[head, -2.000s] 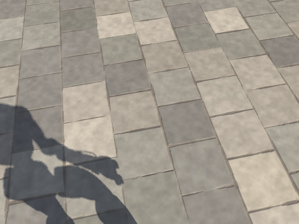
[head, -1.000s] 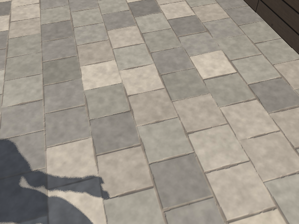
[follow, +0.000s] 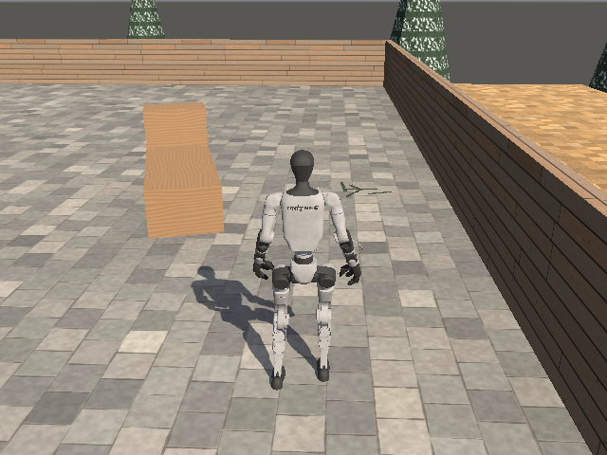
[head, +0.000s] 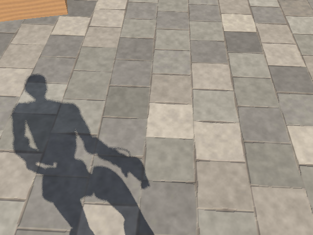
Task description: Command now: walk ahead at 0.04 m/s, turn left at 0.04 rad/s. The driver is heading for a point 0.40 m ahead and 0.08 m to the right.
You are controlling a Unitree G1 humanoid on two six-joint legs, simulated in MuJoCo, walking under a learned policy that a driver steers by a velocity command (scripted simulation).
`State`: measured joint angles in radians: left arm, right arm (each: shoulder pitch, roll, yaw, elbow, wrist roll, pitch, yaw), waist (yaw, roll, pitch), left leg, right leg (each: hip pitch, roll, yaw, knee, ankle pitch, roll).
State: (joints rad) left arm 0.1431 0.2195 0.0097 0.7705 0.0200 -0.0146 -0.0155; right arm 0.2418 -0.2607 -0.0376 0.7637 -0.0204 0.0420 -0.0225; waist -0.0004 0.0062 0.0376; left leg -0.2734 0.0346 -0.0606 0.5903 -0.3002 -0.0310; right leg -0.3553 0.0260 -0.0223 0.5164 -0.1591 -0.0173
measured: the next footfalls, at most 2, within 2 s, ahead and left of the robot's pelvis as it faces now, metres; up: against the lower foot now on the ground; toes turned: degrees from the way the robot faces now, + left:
left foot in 0.78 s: +0.42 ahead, +0.14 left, +0.00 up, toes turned +0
right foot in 1.12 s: +0.39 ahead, -0.09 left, +0.00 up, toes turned -2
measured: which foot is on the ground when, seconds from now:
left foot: down 0.00-0.40, up 0.42-0.76, down 0.78-1.00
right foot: down 0.00-0.78, up 0.80-1.00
